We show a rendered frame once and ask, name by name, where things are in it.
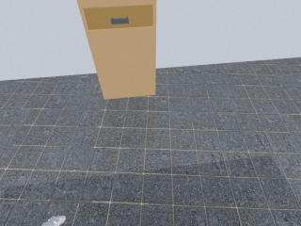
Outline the robot left hand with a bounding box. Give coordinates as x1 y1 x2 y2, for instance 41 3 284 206
41 216 66 226

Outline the handle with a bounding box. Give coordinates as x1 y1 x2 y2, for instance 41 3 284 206
111 17 129 24

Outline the drawer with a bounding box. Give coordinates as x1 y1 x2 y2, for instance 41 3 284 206
83 4 153 30

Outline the cabinet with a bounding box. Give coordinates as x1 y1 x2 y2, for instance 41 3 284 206
76 0 157 100

